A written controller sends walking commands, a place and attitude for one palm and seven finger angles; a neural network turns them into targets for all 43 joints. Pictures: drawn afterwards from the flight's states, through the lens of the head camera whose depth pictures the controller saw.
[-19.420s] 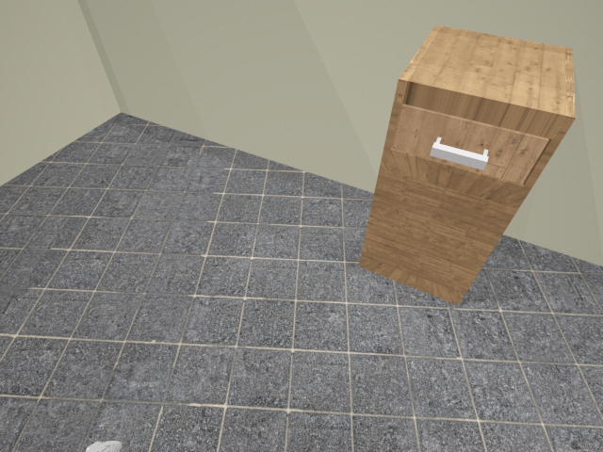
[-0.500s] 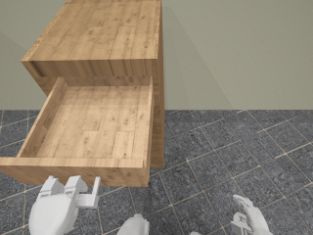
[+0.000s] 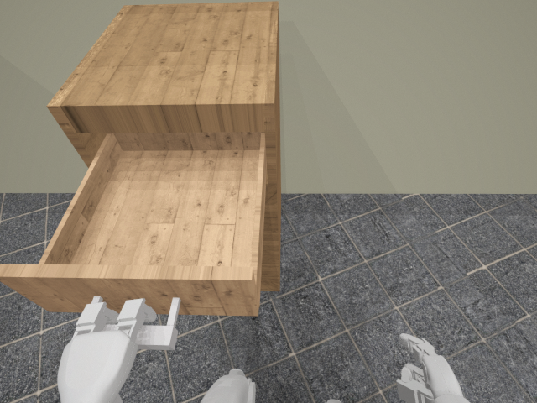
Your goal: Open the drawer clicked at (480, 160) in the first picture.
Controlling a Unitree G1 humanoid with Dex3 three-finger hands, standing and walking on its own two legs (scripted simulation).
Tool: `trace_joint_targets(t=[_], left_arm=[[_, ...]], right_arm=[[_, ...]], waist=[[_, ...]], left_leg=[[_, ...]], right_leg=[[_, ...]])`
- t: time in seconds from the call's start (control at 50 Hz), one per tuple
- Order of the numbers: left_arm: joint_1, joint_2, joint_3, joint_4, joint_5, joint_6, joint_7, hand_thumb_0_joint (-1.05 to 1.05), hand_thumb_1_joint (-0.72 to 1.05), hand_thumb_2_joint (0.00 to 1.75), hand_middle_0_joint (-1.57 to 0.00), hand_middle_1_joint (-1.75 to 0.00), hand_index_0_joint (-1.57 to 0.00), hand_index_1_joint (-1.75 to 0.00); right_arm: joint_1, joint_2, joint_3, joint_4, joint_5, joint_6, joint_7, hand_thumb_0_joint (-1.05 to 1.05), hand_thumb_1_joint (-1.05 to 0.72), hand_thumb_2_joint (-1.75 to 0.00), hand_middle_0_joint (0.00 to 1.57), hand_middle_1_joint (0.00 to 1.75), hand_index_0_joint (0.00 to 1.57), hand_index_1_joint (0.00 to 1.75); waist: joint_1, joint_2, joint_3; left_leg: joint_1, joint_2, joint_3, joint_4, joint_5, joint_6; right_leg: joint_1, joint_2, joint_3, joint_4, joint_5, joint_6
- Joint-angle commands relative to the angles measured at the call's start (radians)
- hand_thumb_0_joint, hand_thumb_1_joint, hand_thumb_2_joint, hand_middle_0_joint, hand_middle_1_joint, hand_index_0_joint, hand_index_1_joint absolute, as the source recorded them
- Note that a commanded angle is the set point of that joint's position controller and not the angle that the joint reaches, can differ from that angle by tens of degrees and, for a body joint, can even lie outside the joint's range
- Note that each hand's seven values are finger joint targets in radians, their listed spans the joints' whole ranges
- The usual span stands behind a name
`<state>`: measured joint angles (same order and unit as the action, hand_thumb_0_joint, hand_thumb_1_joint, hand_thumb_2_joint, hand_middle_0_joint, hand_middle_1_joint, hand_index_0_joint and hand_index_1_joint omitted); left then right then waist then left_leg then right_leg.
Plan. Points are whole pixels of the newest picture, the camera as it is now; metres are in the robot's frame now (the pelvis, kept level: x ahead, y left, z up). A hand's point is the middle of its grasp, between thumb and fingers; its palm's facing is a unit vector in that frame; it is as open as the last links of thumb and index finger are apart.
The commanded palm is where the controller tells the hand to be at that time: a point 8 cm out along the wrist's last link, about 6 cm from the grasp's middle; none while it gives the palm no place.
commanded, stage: lift the hand off the handle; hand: left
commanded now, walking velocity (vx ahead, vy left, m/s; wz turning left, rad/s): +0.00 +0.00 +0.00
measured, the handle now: (130, 320) +0.23 +0.23 +0.00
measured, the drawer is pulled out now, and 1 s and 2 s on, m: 0.30 0.30 0.30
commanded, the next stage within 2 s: none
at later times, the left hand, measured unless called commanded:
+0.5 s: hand (113, 357) +0.18 +0.24 +0.00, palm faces -0.03 -0.14 -0.99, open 13.8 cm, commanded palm +0.16 +0.23 +0.06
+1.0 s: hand (107, 348) +0.18 +0.23 +0.03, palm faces -0.01 -0.17 -0.99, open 13.8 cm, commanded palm +0.16 +0.23 +0.10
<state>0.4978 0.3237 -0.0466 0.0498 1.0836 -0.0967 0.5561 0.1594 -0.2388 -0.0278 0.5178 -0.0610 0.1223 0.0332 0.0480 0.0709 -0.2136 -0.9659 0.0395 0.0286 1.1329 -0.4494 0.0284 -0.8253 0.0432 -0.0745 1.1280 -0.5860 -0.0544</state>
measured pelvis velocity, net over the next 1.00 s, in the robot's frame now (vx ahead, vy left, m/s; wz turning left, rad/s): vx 0.01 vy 0.02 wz -0.01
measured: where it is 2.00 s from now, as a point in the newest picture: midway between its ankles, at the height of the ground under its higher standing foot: outside the picture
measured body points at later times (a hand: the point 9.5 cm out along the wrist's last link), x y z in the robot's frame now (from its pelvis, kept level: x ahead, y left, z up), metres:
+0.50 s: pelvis +0.00 +0.01 +0.02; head +0.04 +0.00 +0.47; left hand +0.18 +0.24 +0.05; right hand +0.19 -0.22 -0.08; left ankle +0.05 +0.11 -0.65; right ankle -0.02 -0.09 -0.65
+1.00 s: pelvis +0.01 +0.02 +0.03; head +0.03 +0.00 +0.48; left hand +0.18 +0.24 +0.09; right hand +0.21 -0.19 -0.06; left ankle +0.05 +0.11 -0.65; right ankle -0.02 -0.09 -0.65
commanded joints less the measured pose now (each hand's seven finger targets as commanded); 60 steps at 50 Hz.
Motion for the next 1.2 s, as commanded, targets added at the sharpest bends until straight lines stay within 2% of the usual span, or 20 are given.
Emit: trace_joint_targets(t=[0.0,0.12,0.16,0.2,0.26,0.38,0.46,0.56,0.58,0.66,0.7,0.76,0.82,0.94,0.96,1.02,1.06,1.08,1.16,1.18], left_arm=[[-0.041,0.133,0.077,-0.128,-0.011,0.024,0.030,0.00,-0.50,0.30,-0.30,-1.20,-0.30,-1.20],[-0.103,0.125,0.046,-0.117,-0.019,0.053,0.021,0.00,-0.50,0.30,-0.30,-1.20,-0.30,-1.20],[-0.116,0.173,0.092,-0.120,-0.019,0.059,0.021,0.00,-0.50,0.30,-0.30,-1.20,-0.30,-1.20],[-0.081,0.152,0.065,-0.153,-0.022,0.058,0.013,0.00,-0.50,0.30,-0.30,-1.20,-0.30,-1.20],[-0.038,0.176,0.096,-0.172,-0.035,0.056,0.010,0.00,-0.50,0.30,-0.30,-1.20,-0.30,-1.20],[-0.005,0.141,0.062,-0.217,-0.035,0.049,0.009,0.00,-0.50,0.30,-0.30,-1.20,-0.30,-1.20],[-0.021,0.150,0.067,-0.231,-0.035,0.057,0.006,0.00,-0.50,0.30,-0.30,-1.20,-0.30,-1.20],[-0.007,0.152,0.060,-0.265,-0.038,0.063,-0.005,0.00,-0.50,0.30,-0.30,-1.20,-0.30,-1.20],[-0.001,0.122,0.025,-0.269,-0.042,0.068,-0.010,0.00,-0.50,0.30,-0.30,-1.20,-0.30,-1.20],[-0.011,0.167,0.074,-0.263,-0.042,0.076,-0.022,0.00,-0.50,0.30,-0.30,-1.20,-0.30,-1.20],[-0.033,0.142,0.039,-0.291,-0.039,0.077,-0.030,0.00,-0.50,0.30,-0.30,-1.20,-0.30,-1.20],[0.022,0.168,0.071,-0.295,-0.052,0.076,-0.044,0.00,-0.50,0.30,-0.30,-1.20,-0.30,-1.20],[0.029,0.127,0.022,-0.323,-0.058,0.075,-0.061,0.00,-0.50,0.30,-0.30,-1.20,-0.30,-1.20],[-0.019,0.128,0.007,-0.349,-0.051,0.079,-0.077,0.00,-0.50,0.30,-0.30,-1.20,-0.30,-1.20],[-0.028,0.155,0.038,-0.355,-0.052,0.080,-0.075,0.00,-0.50,0.30,-0.30,-1.20,-0.30,-1.20],[0.015,0.138,0.023,-0.382,-0.053,0.084,-0.076,0.00,-0.50,0.30,-0.30,-1.20,-0.30,-1.20],[0.040,0.182,0.075,-0.373,-0.057,0.089,-0.075,0.00,-0.50,0.30,-0.30,-1.20,-0.30,-1.20],[0.079,0.147,0.048,-0.370,-0.066,0.094,-0.079,0.00,-0.50,0.30,-0.30,-1.20,-0.30,-1.20],[0.052,0.173,0.066,-0.404,-0.076,0.096,-0.092,0.00,-0.50,0.30,-0.30,-1.20,-0.30,-1.20],[0.052,0.140,0.030,-0.411,-0.083,0.098,-0.099,0.00,-0.50,0.30,-0.30,-1.20,-0.30,-1.20]], right_arm=[[-0.086,-0.097,-0.035,-0.155,0.009,-0.048,-0.007,0.00,-0.90,-0.90,0.20,0.30,0.20,0.30],[-0.087,-0.095,-0.032,-0.152,0.017,-0.051,-0.020,0.00,-0.90,-0.90,0.20,0.30,0.20,0.30],[-0.084,-0.098,-0.028,-0.145,0.015,-0.051,-0.026,0.00,-0.90,-0.90,0.20,0.30,0.20,0.30],[-0.084,-0.093,-0.026,-0.153,0.018,-0.052,-0.024,0.00,-0.90,-0.90,0.20,0.30,0.20,0.30],[-0.081,-0.095,-0.025,-0.156,0.017,-0.050,-0.024,0.00,-0.90,-0.90,0.20,0.30,0.20,0.30],[-0.081,-0.097,-0.030,-0.161,0.015,-0.052,-0.009,0.00,-0.90,-0.90,0.20,0.30,0.20,0.30],[-0.086,-0.102,-0.030,-0.169,0.014,-0.051,-0.003,0.00,-0.90,-0.90,0.20,0.30,0.20,0.30],[-0.084,-0.102,-0.030,-0.182,0.019,-0.053,0.001,0.00,-0.90,-0.90,0.20,0.30,0.20,0.30],[-0.085,-0.098,-0.030,-0.184,0.024,-0.054,-0.001,0.00,-0.90,-0.90,0.20,0.30,0.20,0.30],[-0.090,-0.098,-0.024,-0.181,0.025,-0.052,0.000,0.00,-0.90,-0.90,0.20,0.30,0.20,0.30],[-0.087,-0.095,-0.022,-0.183,0.026,-0.055,0.003,0.00,-0.90,-0.90,0.20,0.30,0.20,0.30],[-0.090,-0.094,-0.019,-0.187,0.029,-0.056,0.001,0.00,-0.90,-0.90,0.20,0.30,0.20,0.30],[-0.090,-0.089,-0.020,-0.190,0.032,-0.059,0.006,0.00,-0.90,-0.90,0.20,0.30,0.20,0.30],[-0.092,-0.088,-0.017,-0.194,0.030,-0.060,0.014,0.00,-0.90,-0.90,0.20,0.30,0.20,0.30],[-0.094,-0.090,-0.016,-0.192,0.031,-0.058,0.013,0.00,-0.90,-0.90,0.20,0.30,0.20,0.30],[-0.093,-0.085,-0.020,-0.198,0.036,-0.061,0.015,0.00,-0.90,-0.90,0.20,0.30,0.20,0.30],[-0.095,-0.087,-0.015,-0.198,0.038,-0.059,0.016,0.00,-0.90,-0.90,0.20,0.30,0.20,0.30],[-0.093,-0.082,-0.016,-0.200,0.042,-0.061,0.015,0.00,-0.90,-0.90,0.20,0.30,0.20,0.30],[-0.105,-0.086,-0.014,-0.197,0.040,-0.061,0.018,0.00,-0.90,-0.90,0.20,0.30,0.20,0.30],[-0.099,-0.084,-0.016,-0.198,0.043,-0.064,0.014,0.00,-0.90,-0.90,0.20,0.30,0.20,0.30]], waist=[[-0.016,-0.041,-0.142],[-0.028,-0.047,-0.117],[-0.022,-0.065,-0.140],[-0.012,-0.017,-0.159],[-0.012,-0.041,-0.155],[-0.010,0.002,-0.110],[-0.013,-0.036,-0.111],[-0.009,-0.034,-0.108],[-0.013,-0.017,-0.086],[-0.006,-0.042,-0.086],[-0.009,-0.019,-0.096],[0.002,-0.015,-0.089],[-0.002,0.000,-0.071],[-0.009,-0.035,-0.049],[-0.006,-0.023,-0.050],[0.005,-0.009,-0.070],[0.015,-0.022,-0.073],[0.016,-0.030,-0.060],[0.009,-0.015,-0.050],[0.001,-0.020,-0.021]], left_leg=[[0.294,-0.048,-0.030,-0.132,0.128,0.030],[0.300,-0.045,-0.034,-0.155,0.097,0.033],[0.310,-0.042,-0.034,-0.162,0.110,0.032],[0.349,-0.047,-0.029,-0.177,0.135,0.032],[0.367,-0.043,-0.036,-0.189,0.173,0.032],[0.407,-0.038,-0.043,-0.221,0.191,0.028],[0.409,-0.034,-0.045,-0.233,0.189,0.027],[0.443,-0.034,-0.049,-0.249,0.186,0.026],[0.442,-0.036,-0.047,-0.255,0.175,0.029],[0.451,-0.034,-0.047,-0.268,0.188,0.026],[0.479,-0.034,-0.044,-0.275,0.198,0.025],[0.490,-0.032,-0.047,-0.286,0.220,0.025],[0.504,-0.029,-0.050,-0.301,0.220,0.026],[0.524,-0.026,-0.056,-0.317,0.203,0.024],[0.524,-0.025,-0.057,-0.323,0.202,0.022],[0.543,-0.025,-0.050,-0.327,0.234,0.022],[0.536,-0.028,-0.046,-0.329,0.244,0.019],[0.529,-0.029,-0.042,-0.331,0.249,0.022],[0.546,-0.029,-0.044,-0.342,0.249,0.021],[0.541,-0.028,-0.045,-0.346,0.232,0.026]], right_leg=[[-0.048,0.007,0.059,-0.236,0.223,-0.001],[-0.032,0.008,0.060,-0.267,0.186,0.001],[-0.014,0.009,0.065,-0.273,0.196,0.002],[0.010,0.010,0.063,-0.278,0.222,-0.001],[0.033,0.015,0.060,-0.283,0.263,-0.004],[0.030,0.019,0.042,-0.286,0.263,-0.011],[0.028,0.015,0.040,-0.294,0.251,-0.007],[0.033,0.014,0.039,-0.309,0.227,-0.009],[0.048,0.013,0.033,-0.314,0.227,-0.008],[0.063,0.013,0.042,-0.330,0.242,-0.006],[0.060,0.012,0.043,-0.334,0.241,-0.006],[0.089,0.015,0.044,-0.344,0.263,-0.009],[0.100,0.015,0.031,-0.350,0.255,-0.008],[0.082,0.012,0.035,-0.370,0.224,-0.005],[0.093,0.012,0.042,-0.372,0.223,-0.008],[0.118,0.012,0.037,-0.371,0.254,-0.009],[0.140,0.013,0.050,-0.375,0.274,-0.011],[0.163,0.012,0.041,-0.376,0.298,-0.008],[0.160,0.009,0.056,-0.397,0.292,-0.007],[0.165,0.008,0.049,-0.403,0.286,-0.005]])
